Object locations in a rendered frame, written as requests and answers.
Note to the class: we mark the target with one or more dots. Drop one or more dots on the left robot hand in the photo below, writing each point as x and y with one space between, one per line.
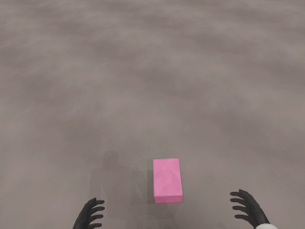
85 217

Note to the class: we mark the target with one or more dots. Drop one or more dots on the right robot hand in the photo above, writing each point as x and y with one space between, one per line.
255 214

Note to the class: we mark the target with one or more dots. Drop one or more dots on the carton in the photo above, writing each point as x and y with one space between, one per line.
167 187

